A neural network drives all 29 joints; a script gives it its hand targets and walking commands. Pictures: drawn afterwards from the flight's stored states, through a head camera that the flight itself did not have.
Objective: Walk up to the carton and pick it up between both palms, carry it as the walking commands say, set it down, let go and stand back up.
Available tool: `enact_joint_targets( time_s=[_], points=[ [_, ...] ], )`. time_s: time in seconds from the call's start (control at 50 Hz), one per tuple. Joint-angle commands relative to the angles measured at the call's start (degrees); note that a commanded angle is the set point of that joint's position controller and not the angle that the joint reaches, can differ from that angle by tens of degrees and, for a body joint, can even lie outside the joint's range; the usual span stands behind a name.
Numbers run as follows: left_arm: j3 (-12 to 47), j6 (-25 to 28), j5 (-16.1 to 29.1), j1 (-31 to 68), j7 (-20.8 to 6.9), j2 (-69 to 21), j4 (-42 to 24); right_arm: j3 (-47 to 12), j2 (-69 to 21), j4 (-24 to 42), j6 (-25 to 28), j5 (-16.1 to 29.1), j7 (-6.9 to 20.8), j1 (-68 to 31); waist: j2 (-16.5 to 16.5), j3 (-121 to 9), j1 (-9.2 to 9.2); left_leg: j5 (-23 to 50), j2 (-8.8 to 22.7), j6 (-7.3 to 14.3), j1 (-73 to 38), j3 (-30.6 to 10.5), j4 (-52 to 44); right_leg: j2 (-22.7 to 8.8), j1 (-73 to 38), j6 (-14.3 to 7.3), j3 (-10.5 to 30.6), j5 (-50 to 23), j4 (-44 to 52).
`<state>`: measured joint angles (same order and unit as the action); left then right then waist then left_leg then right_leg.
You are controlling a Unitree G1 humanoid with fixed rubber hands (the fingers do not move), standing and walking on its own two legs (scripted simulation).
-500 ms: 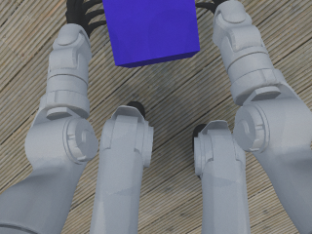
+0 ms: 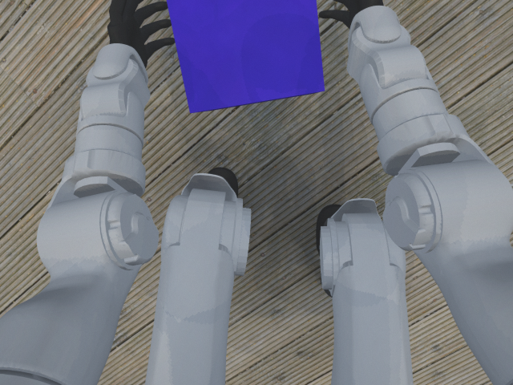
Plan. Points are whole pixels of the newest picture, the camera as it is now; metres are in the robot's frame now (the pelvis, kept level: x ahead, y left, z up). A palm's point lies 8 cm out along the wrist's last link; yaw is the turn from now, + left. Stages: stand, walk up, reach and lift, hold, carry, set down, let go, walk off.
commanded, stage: set down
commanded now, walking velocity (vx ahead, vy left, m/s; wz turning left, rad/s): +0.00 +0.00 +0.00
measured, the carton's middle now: (243, 0) +0.55 +0.14 -0.32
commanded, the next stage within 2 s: none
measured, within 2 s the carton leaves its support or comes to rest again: neither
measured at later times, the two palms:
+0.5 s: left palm (131, 50) +0.45 +0.26 -0.22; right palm (362, 12) +0.53 -0.02 -0.22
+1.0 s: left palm (102, 39) +0.46 +0.30 -0.21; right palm out of the picture +0.55 -0.02 -0.21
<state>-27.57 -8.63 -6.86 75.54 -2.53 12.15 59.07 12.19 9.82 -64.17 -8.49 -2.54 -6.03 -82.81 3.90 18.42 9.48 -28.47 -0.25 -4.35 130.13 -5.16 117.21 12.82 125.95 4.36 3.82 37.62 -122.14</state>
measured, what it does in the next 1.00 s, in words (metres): stands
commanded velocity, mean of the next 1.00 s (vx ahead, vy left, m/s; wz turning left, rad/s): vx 0.00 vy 0.00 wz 0.00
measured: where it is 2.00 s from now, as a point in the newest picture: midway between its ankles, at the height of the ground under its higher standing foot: (274, 248)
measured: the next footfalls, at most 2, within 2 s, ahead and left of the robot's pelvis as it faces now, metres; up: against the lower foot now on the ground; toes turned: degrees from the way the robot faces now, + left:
none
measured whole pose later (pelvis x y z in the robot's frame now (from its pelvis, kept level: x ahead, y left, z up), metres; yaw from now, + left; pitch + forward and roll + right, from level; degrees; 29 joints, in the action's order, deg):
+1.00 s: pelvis +0.00 +0.01 -0.01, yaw -1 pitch +40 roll +0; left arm -22.9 0.9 1.9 76.1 0.6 18.0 64.2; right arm 1.6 14.5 -60.0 -4.4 1.9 -7.4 -83.0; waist 2.4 21.4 9.5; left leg -28.7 1.0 -2.7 130.4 -2.8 119.6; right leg 9.9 126.2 4.5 3.8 37.4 -124.0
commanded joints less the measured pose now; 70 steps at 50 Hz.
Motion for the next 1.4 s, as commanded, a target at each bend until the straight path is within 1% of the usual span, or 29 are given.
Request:
enact_joint_targets(
  time_s=[0.0,0.1,0.12,0.2,0.28,0.32,0.4,0.44,0.52,0.6,0.62,0.64,0.68,0.72,0.78,0.8,0.82,0.9,0.92,1.0,1.02,1.08,1.12,1.14,1.2,1.24,1.28,1.3,1.38],
  points=[
    [7.5,3.9,0.1,28.1,-8.1,-19.7,-4.4,-15.9,-34.6,5.6,3.0,1.1,9.2,-27.3,10.8,-44.1,9.35,21.2,-2.2,4.3,-23.1,8.4,-2.0,-2.8,-8.0,-1.7,-2.3,-18.0,9.5],
    [6.9,4.1,-0.1,24.3,-7.6,-19.1,-3.3,-13.8,-29.9,5.5,3.7,-0.3,8.4,-26.1,10.3,-44.0,7.27,21.2,-2.2,4.2,-22.8,7.8,-1.6,-3.4,-7.6,-2.0,-2.8,-17.2,8.9],
    [5.8,4.5,-1.1,23.2,-7.3,-17.3,-3.2,-14.7,-31.3,6.5,3.9,1.0,8.4,-25.8,10.4,-43.8,9.18,20.9,-2.2,4.5,-22.5,9.0,-1.4,-3.3,-7.9,-1.5,-2.3,-17.4,9.4],
    [5.3,5.2,0.5,22.6,-6.2,-12.1,-1.6,-13.3,-23.6,7.6,4.6,0.8,7.1,-26.4,10.7,-45.0,7.74,20.8,-2.1,4.2,-23.9,7.8,-1.4,-3.8,-7.7,-1.1,-3.0,-16.4,8.9],
    [2.9,6.6,-0.8,18.4,-4.3,-4.1,1.4,-13.2,-17.6,5.6,5.3,1.9,6.0,-23.1,9.1,-44.7,9.98,22.1,-1.3,3.7,-24.1,8.7,-1.4,-4.1,-8.8,-0.5,-2.4,-18.2,9.6],
    [3.1,7.0,0.1,20.6,-3.5,-2.2,1.4,-13.3,-14.5,7.2,5.4,2.7,5.0,-23.2,8.3,-45.4,8.37,21.3,-0.7,3.7,-23.7,7.7,-1.5,-4.6,-10.8,-1.2,-1.9,-18.6,9.1],
    [1.1,9.0,0.7,18.3,-0.8,6.6,0.8,-13.2,-6.7,5.1,5.9,4.4,3.1,-21.4,6.9,-45.5,9.97,21.5,-0.5,3.5,-26.8,8.5,-2.0,-4.9,-11.1,-0.5,-2.3,-17.4,8.8],
    [-1.0,9.5,1.5,14.9,0.8,12.7,1.9,-10.6,2.0,4.9,6.4,3.2,1.5,-20.1,7.5,-46.2,8.35,22.1,-0.2,2.9,-26.7,8.5,-1.3,-5.2,-10.4,-0.5,-2.6,-17.3,8.8],
    [-0.3,10.8,2.7,12.5,2.4,17.7,2.8,-12.1,4.2,4.5,6.4,5.6,0.9,-19.8,6.2,-46.5,10.87,21.2,0.5,3.4,-27.1,7.7,-3.3,-5.7,-12.1,0.3,-2.1,-16.9,8.4],
    [0.8,11.8,5.8,13.1,4.0,21.3,0.6,-11.5,9.9,6.2,6.7,6.5,-0.2,-20.2,5.3,-48.0,9.38,21.4,1.0,2.9,-27.1,8.2,-2.7,-6.7,-12.7,-0.1,-2.2,-17.3,7.6],
    [3.1,12.0,7.6,14.4,3.9,19.6,-0.9,-11.6,9.9,6.0,6.9,6.4,-0.3,-19.8,4.9,-50.1,7.6,23.5,1.0,2.7,-27.1,8.3,-1.8,-6.5,-13.7,-0.2,-2.3,-19.8,7.6],
    [1.4,12.5,7.1,13.7,4.3,22.0,0.5,-13.0,10.3,6.7,7.0,6.8,-0.5,-20.1,4.8,-51.4,10.05,24.2,1.0,2.5,-28.0,8.6,-1.8,-6.9,-15.2,0.1,-2.0,-20.1,7.1],
    [4.6,12.5,9.3,12.9,4.1,21.3,1.1,-12.8,10.5,4.9,6.8,7.0,-1.0,-17.7,4.4,-50.5,7.28,23.4,1.6,3.0,-27.4,7.7,-1.5,-7.4,-15.7,-0.2,-2.6,-20.1,6.2],
    [5.8,12.8,10.4,14.0,3.6,19.6,0.1,-17.1,5.8,11.3,7.1,10.8,-0.1,-21.2,5.2,-52.3,10.92,26.6,1.2,4.2,-29.2,8.4,-1.8,-6.9,-13.8,0.0,-3.0,-21.4,6.3],
    [6.5,11.9,11.7,12.4,3.7,19.0,2.1,-17.4,7.6,10.2,6.8,9.5,-0.6,-19.9,6.7,-55.8,8.61,26.5,1.2,3.5,-30.5,8.1,-1.0,-7.8,-19.9,0.1,-3.7,-22.8,5.7],
    [5.6,12.3,12.1,13.0,3.7,20.2,2.6,-19.0,5.2,13.1,6.9,11.5,-0.9,-21.1,7.2,-56.4,11.11,27.2,1.6,3.9,-29.2,7.7,-0.9,-8.1,-20.4,-0.4,-2.1,-23.8,6.1],
    [6.8,11.8,12.0,12.5,3.9,19.9,2.5,-18.5,6.2,10.9,6.4,10.5,-0.8,-20.4,7.0,-54.7,10.27,26.1,1.2,3.7,-28.8,8.3,-1.4,-7.7,-20.2,-0.1,-2.7,-22.7,6.4],
    [5.1,11.4,13.3,12.0,5.1,22.9,-8.5,-14.2,12.4,18.0,6.0,8.9,-2.4,-20.0,7.2,-70.6,8.04,31.7,0.4,3.0,-38.5,8.3,-1.9,-7.4,-26.1,-0.2,-4.7,-25.5,6.0],
    [4.5,11.2,12.7,10.4,5.5,24.2,-9.2,-16.0,9.9,19.2,5.3,11.2,-2.6,-19.3,3.3,-73.1,10.62,31.2,0.3,3.1,-40.3,9.2,-2.7,-7.5,-28.9,-0.7,-4.0,-25.4,7.1],
    [6.5,8.3,16.0,10.1,5.9,21.8,-16.6,-16.7,12.0,25.3,2.6,10.2,-4.1,-20.3,6.8,-87.1,9.07,32.3,-1.4,3.2,-50.3,10.3,-4.7,-6.5,-37.5,-0.2,-6.6,-23.5,8.4],
    [7.1,7.5,15.9,10.1,5.8,22.3,-15.2,-17.8,8.9,22.3,1.2,12.1,-3.9,-17.5,4.5,-83.4,11.18,29.2,-1.0,3.2,-49.9,11.2,-5.6,-6.6,-34.7,-0.7,-6.3,-19.3,9.9],
    [6.4,3.8,15.3,4.1,5.2,20.4,-4.5,-13.9,12.0,15.3,-1.1,9.0,-4.1,-14.0,5.1,-75.4,8.5,19.5,-1.0,2.6,-45.3,11.1,-8.3,-6.4,-31.3,-0.8,-7.2,-9.3,12.4],
    [6.4,3.3,14.7,5.8,5.1,18.4,-10.9,-11.8,12.6,20.5,-1.3,8.5,-4.2,-16.8,4.1,-78.9,7.5,18.1,-0.9,1.8,-46.1,11.2,-9.3,-6.3,-31.3,-1.1,-7.2,-8.6,13.6],
    [4.2,2.8,12.8,8.1,5.6,23.1,-9.2,-12.3,12.3,16.2,-2.3,9.6,-4.2,-16.2,3.1,-74.4,10.2,13.8,-1.0,2.0,-46.4,11.6,-11.3,-6.5,-29.7,-1.0,-7.5,-4.6,14.3],
    [5.5,3.0,13.3,10.5,6.0,19.1,-19.4,-13.0,9.5,23.7,-2.3,10.7,-4.1,-18.1,2.9,-81.8,10.89,20.0,-1.2,2.2,-49.0,12.2,-11.5,-6.1,-34.5,-1.2,-7.0,-10.8,15.2],
    [7.1,2.8,14.7,11.9,5.8,18.4,-25.5,-11.3,11.3,27.2,-2.7,9.4,-4.4,-17.7,2.6,-85.7,8.03,20.5,-1.8,2.2,-53.8,11.0,-14.2,-5.6,-35.9,-1.3,-8.3,-11.1,15.9],
    [7.1,2.0,14.1,9.2,6.0,20.1,-26.8,-12.1,11.3,26.0,-3.7,9.7,-4.7,-16.9,0.3,-90.7,9.43,23.0,-1.8,1.9,-55.6,11.9,-14.4,-5.5,-38.3,-1.3,-8.3,-13.7,16.4],
    [6.3,1.2,14.8,9.7,5.6,20.7,-29.6,-10.8,12.7,27.7,-4.2,8.0,-5.1,-15.3,1.5,-94.0,7.12,22.6,-2.0,1.5,-57.7,12.1,-14.3,-5.5,-40.7,-1.5,-8.7,-13.3,17.0],
    [8.9,-2.3,15.6,3.9,5.3,18.2,-28.5,-10.6,11.3,27.4,-6.8,9.4,-5.4,-9.8,-3.0,-99.7,7.18,26.4,-3.0,1.2,-66.7,11.9,-18.3,-4.6,-40.7,-2.0,-10.2,-13.7,20.5]
  ],
)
